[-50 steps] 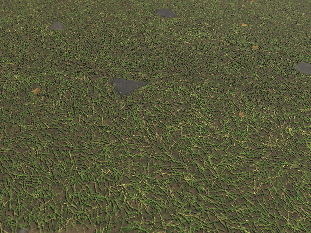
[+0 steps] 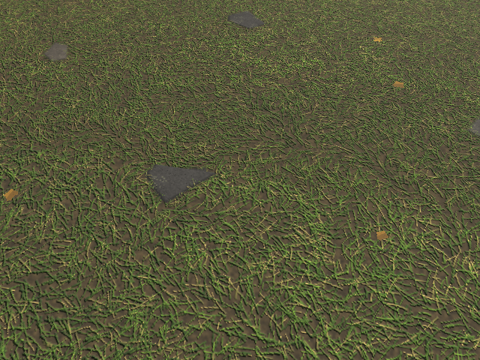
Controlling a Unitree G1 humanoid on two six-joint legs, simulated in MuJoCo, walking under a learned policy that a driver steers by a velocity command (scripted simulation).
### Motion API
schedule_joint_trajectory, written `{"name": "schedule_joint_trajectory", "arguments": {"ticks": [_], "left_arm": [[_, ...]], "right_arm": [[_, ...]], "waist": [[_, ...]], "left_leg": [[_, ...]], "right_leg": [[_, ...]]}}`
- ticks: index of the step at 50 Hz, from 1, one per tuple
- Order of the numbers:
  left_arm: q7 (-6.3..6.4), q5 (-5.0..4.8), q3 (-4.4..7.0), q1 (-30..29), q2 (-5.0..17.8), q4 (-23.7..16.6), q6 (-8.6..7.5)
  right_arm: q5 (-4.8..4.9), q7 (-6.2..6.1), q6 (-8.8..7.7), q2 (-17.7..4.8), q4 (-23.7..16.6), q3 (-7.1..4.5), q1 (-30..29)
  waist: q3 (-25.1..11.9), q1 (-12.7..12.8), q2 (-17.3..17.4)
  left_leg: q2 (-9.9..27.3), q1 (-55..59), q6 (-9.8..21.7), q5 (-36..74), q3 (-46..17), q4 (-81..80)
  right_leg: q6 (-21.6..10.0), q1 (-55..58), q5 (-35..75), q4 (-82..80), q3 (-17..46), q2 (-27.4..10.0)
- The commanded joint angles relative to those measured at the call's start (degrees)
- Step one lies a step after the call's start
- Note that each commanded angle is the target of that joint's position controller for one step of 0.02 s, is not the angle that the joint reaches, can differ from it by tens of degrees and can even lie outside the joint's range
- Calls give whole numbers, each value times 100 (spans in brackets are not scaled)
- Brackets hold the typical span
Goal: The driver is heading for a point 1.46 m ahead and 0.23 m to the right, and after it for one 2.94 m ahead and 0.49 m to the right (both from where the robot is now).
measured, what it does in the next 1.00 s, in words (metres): walks ahead: right foot, then left foot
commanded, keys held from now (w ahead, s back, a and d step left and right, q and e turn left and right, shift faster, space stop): w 1.00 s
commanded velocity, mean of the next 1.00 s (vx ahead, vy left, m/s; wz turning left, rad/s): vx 0.50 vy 0.00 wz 0.00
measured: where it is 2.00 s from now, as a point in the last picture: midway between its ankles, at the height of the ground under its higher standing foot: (256, 185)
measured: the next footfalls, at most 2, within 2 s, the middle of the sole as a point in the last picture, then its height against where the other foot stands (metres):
right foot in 0.38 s outside the picture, level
left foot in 0.94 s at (228, 290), level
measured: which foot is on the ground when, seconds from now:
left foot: down 0.00-0.38, up 0.40-0.92, down 0.94-1.00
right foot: up 0.00-0.36, down 0.38-0.96, up 0.98-1.00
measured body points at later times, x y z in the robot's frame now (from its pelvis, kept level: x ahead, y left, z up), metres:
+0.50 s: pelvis +0.29 -0.04 +0.00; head +0.32 -0.05 +0.44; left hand +0.40 +0.21 -0.14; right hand +0.26 -0.28 -0.16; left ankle +0.14 +0.06 -0.63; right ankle +0.35 -0.10 -0.74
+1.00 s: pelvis +0.56 +0.00 -0.01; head +0.59 +0.01 +0.44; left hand +0.49 +0.23 -0.16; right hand +0.72 -0.23 -0.13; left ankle +0.65 +0.07 -0.74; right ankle +0.39 -0.11 -0.67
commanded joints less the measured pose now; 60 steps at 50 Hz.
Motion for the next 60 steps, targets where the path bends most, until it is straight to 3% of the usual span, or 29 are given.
{"name": "schedule_joint_trajectory", "arguments": {"ticks": [1, 3, 9, 14, 17, 18, 19, 20, 21, 22, 23, 24, 26, 28, 31, 36, 41, 44, 45, 46, 47, 48, 49, 50, 51, 52, 54, 58, 60], "left_arm": [[-77, 65, 61, 525, 171, -138, 125], [-104, 68, 80, 13, 248, -341, 187], [-144, -38, 14, -1517, 191, -886, 168], [-115, -52, -4, -2157, 258, -1158, 114], [-51, -44, 80, -1594, 425, -1064, 34], [-6, -42, 147, -923, 536, -852, -3], [48, 16, 234, 51, 678, -539, -60], [116, 166, 376, 1062, 1165, -343, -88], [69, 183, 486, 1149, 1549, -313, -37], [4, -49, 435, 666, 1201, -367, 26], [-16, -100, 339, 55, 888, -464, 13], [-38, -68, 262, -206, 579, -476, -31], [6, -68, 149, -176, 242, -321, -102], [29, -76, 144, 171, 313, -165, -189], [54, -87, 178, 496, 554, -73, -222], [59, -94, 131, 991, 504, 9, -193], [131, -32, 121, 1437, 554, 167, -135], [189, 5, 148, 1240, 671, 163, -107], [198, 4, 166, 1132, 741, 147, -95], [192, -25, 169, 1005, 764, 125, -64], [178, -77, 131, 985, 665, 36, -62], [105, -291, 23, 1487, 140, -156, -65], [101, -194, 153, 1475, 510, -92, -48], [106, -118, 209, 971, 603, -244, -27], [78, -92, 197, 583, 546, -359, -56], [61, -76, 205, 472, 455, -381, -31], [-5, 27, 187, 696, 246, -323, 127], [-78, 17, 209, 84, 264, -585, 306], [-91, -21, 207, -365, 290, -743, 324]], "right_arm": [[12, -29, -205, -259, -4, 12, 480], [19, -36, -224, -418, 54, -5, 715], [37, -48, -193, -366, 168, 69, 1409], [-45, -127, -150, -427, 321, 76, 1823], [-80, -174, -140, -565, 305, 38, 1579], [-85, -169, -126, -615, 302, 23, 1509], [-37, -156, -112, -617, 262, 25, 1378], [28, -132, -132, -419, 57, 88, 1352], [235, -55, -109, 110, 51, 147, 2129], [71, -90, -73, -473, 59, -6, 1622], [45, -68, -105, -440, -142, -27, 1106], [30, -57, -120, -352, -190, -25, 872], [-104, -3, 17, -155, -164, -25, 967], [-128, 60, 128, -25, -184, -28, 950], [-140, 102, 221, -77, -433, -40, 291], [-60, 124, 216, -26, -856, 39, -916], [-48, 80, 175, -69, -1139, 74, -1596], [-55, 42, 106, -185, -1133, 15, -1307], [-63, 12, 66, -258, -985, -35, -842], [-74, -25, 5, -350, -686, -110, 50], [-173, -84, -61, -651, -408, -227, 1031], [-286, -106, -63, -1295, -376, -388, 1666], [-68, -26, 48, -1207, -373, -385, 1439], [24, -11, 91, -951, -453, -314, 768], [9, 15, 68, -567, -541, -212, 341], [-6, 2, 27, -349, -530, -147, 151], [2, -42, -64, -115, -388, -64, 278], [26, -57, -178, -430, -205, -126, 833], [8, -58, -172, -409, -188, -113, 1056]], "waist": [[43, 211, 245], [168, 165, 292], [270, -250, 398], [273, -427, 498], [-18, -46, 602], [-354, 228, 609], [-822, 657, 498], [-1538, 956, -8], [-2128, 524, -1277], [-1621, 461, -198], [-763, 255, -145], [-372, 109, 89], [-191, -202, -62], [-195, -280, -108], [48, -244, -160], [226, 53, -229], [300, 271, -299], [168, 9, -330], [-72, -192, -339], [-495, -579, -189], [-1068, -916, 32], [-1950, -795, 1149], [-2068, -734, 893], [-1019, -448, 532], [-435, -352, 287], [-119, -155, 296], [-74, 112, 477], [116, 136, 409], [214, 11, 412]], "left_leg": [[1688, 124, 625, 675, -1774, -1688], [1598, 228, 590, 875, -1507, -1825], [1335, 849, 267, 2237, -972, -1753], [1617, 1933, 327, 3124, -957, -1396], [1736, 2202, 251, 4910, -827, -529], [1683, 2200, 193, 5333, -775, 219], [1516, 1674, 94, 4815, -621, 1317], [1223, 441, 5, 2761, -433, 3005], [51, -1638, -226, -1936, -346, 5109], [373, -2134, -108, -1683, -1104, 5416], [608, -2286, -99, -1119, -1087, 5181], [784, -2119, -116, -795, -1050, 4895], [969, -1602, -230, -609, -1005, 4403], [976, -1528, -339, -542, -887, 4165], [1114, -2064, -489, -61, -703, 3635], [1072, -2251, -621, 794, -406, 2082], [853, -2235, -414, 779, -232, 1227], [628, -1667, -135, 161, -189, 867], [445, -1046, -30, -1, -127, 724], [267, -23, 95, 254, -38, 311], [852, 1448, 326, 287, -672, 211], [2641, 3175, 1021, -68, -3243, -72], [2935, 3063, 1267, -334, -4604, -799], [2722, 2212, 1070, -859, -3709, -914], [2471, 1400, 891, -735, -3069, -1182], [2160, 827, 644, -473, -2531, -1387], [1786, 287, 401, 119, -1872, -1532], [1664, 370, 426, 757, -1403, -1768], [1637, 555, 323, 1103, -1135, -1817]], "right_leg": [[123, -582, 240, -243, 126, -376], [228, -1022, 614, -637, -23, -464], [383, -1339, 1725, -2500, -463, -307], [177, -1391, 1568, -3355, -592, -60], [-123, -475, 848, -3696, -678, 277], [-250, 233, 754, -3899, -710, 447], [-413, 1500, 1099, -4270, -600, 359], [-718, 3016, 710, -4257, 740, -891], [-1655, 4346, 684, -4852, 3612, -2396], [-1444, 3791, 165, -5160, 3541, -2030], [-1232, 2902, 307, -5359, 2624, -1848], [-1060, 2243, 917, -5568, 2066, -1600], [-745, 1519, 1588, -5756, 1234, -1162], [-720, 1394, 2038, -5843, 924, -1039], [-723, 1381, 2089, -6071, 628, -936], [-568, 1695, 2710, -6096, 235, -732], [-634, 2548, 3334, -5838, 197, -982], [-546, 2893, 4629, -5217, 83, -1126], [-473, 2882, 5302, -4687, 14, -1083], [-357, 2694, 5444, -3708, -141, -906], [-232, 1740, 4212, -2373, -278, -686], [71, -167, 845, -110, -637, 197], [30, -971, -1258, 798, 91, 566], [-8, -1414, -839, 941, 278, 185], [-11, -1410, -417, 652, 258, -21], [6, -1185, -150, 260, 241, -199], [129, -657, 74, -208, 212, -339], [287, -1242, 729, -725, 32, -441], [306, -1597, 1149, -1162, 79, -426]]}}
Velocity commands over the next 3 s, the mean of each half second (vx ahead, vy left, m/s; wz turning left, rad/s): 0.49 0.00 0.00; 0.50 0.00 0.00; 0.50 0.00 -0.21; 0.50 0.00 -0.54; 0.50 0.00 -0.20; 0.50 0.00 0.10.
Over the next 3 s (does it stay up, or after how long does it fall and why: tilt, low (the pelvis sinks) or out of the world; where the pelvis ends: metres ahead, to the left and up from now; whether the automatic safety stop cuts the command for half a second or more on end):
stays up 1.57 -0.22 -0.17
